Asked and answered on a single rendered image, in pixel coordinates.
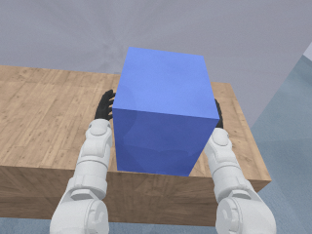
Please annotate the robot left upper arm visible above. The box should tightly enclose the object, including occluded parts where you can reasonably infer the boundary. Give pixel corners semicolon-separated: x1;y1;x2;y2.
50;198;109;234

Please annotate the robot right hand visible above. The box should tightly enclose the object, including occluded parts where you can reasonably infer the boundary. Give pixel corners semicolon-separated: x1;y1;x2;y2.
214;99;223;129

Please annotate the carton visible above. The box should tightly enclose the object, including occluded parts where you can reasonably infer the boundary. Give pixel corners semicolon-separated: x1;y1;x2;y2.
112;47;219;176

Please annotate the robot right forearm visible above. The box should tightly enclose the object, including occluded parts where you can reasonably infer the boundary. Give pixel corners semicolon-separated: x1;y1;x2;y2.
204;128;277;234

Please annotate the robot right upper arm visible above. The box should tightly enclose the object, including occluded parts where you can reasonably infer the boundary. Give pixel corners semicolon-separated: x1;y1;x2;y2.
215;196;276;234

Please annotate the robot left forearm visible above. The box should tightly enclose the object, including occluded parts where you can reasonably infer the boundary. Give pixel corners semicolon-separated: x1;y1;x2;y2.
50;119;113;234

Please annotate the pedestal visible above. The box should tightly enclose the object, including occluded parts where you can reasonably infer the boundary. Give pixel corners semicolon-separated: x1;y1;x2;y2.
0;64;272;227

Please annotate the robot left hand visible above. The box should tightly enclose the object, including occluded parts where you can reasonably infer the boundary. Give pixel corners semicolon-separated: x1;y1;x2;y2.
94;89;116;121

